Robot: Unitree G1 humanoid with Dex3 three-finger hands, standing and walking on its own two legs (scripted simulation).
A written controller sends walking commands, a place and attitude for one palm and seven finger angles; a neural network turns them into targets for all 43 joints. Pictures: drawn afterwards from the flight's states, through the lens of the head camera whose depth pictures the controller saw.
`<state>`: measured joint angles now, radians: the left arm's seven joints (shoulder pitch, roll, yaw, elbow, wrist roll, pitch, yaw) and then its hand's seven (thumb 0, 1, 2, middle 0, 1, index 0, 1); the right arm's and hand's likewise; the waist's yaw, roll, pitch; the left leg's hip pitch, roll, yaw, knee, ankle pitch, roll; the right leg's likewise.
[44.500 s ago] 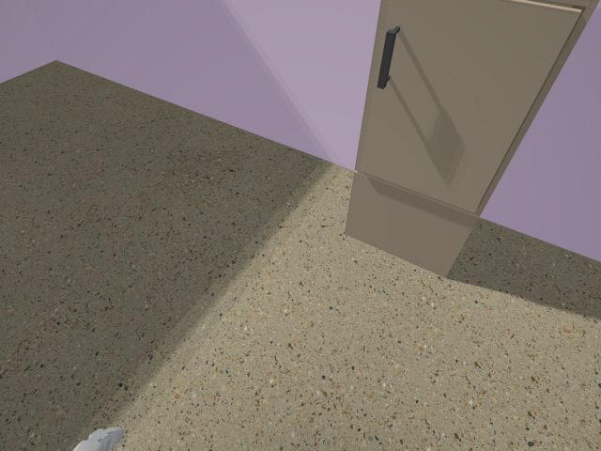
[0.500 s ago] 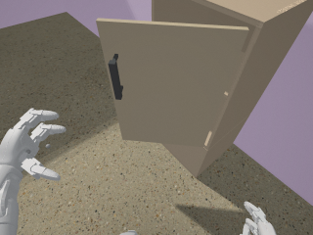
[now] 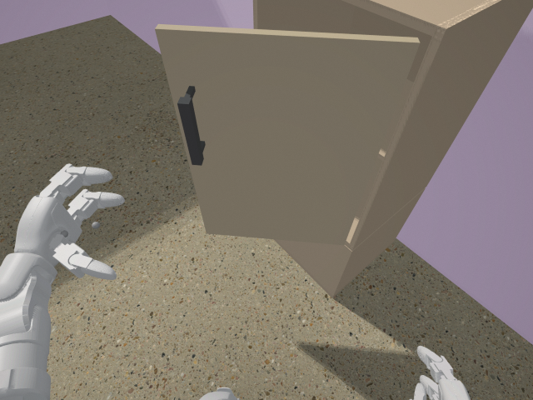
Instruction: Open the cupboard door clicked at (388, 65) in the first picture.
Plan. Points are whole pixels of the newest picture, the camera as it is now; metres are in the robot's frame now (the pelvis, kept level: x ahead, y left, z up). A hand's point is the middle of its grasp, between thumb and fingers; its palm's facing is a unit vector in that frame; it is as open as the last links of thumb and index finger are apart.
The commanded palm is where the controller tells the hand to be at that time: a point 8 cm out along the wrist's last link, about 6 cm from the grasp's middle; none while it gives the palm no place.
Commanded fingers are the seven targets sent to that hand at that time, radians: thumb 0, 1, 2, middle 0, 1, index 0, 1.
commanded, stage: move the hooked fingers beside the handle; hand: left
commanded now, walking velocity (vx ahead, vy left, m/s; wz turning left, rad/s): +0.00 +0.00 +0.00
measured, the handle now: (194, 127) +0.57 +0.17 +0.08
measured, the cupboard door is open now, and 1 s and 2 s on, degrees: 44 44 44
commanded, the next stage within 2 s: none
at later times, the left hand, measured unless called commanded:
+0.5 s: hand (114, 187) +0.40 +0.26 +0.10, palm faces -0.06 -1.00 -0.01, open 14.0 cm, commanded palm +0.38 +0.31 +0.09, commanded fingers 0.00 -0.50 0.30 -0.30 -1.20 -0.30 -1.20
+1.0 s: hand (143, 156) +0.47 +0.24 +0.09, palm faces -0.06 -1.00 -0.01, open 14.0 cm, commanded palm +0.46 +0.29 +0.09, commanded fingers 0.00 -0.50 0.30 -0.30 -1.20 -0.30 -1.20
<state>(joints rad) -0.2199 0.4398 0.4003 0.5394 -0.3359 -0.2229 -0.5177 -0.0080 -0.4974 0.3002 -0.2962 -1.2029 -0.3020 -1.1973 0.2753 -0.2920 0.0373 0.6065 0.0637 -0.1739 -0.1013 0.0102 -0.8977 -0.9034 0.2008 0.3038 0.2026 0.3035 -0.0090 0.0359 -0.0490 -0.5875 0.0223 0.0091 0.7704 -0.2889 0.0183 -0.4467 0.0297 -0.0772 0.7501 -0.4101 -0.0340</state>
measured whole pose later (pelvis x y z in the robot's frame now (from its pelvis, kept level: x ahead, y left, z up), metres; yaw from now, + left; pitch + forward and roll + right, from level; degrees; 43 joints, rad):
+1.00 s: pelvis +0.01 +0.02 -0.01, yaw -2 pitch +14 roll -3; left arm -0.79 0.56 0.39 1.10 -0.18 -0.31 -0.42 -0.01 -0.50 0.30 -0.29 -1.20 -0.30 -1.20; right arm 0.37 -0.29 0.03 0.64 0.03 0.00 -0.05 0.01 -0.90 -0.90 0.20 0.30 0.20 0.30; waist -0.11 0.02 -0.07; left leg -0.79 0.03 0.03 0.87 -0.33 0.04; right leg -0.64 0.03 -0.06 0.83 -0.44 -0.01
